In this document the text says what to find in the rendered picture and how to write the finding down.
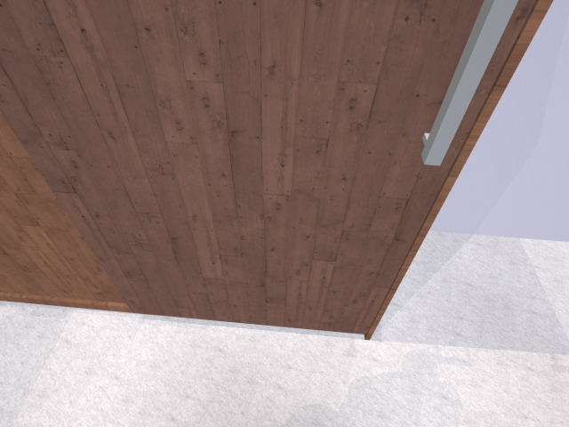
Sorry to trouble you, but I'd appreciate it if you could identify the wardrobe door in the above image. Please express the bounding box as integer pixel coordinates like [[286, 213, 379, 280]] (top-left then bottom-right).
[[0, 112, 126, 303], [0, 0, 535, 334]]

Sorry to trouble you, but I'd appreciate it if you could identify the handle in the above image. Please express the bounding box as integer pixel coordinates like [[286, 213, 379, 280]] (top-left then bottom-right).
[[421, 0, 518, 165]]

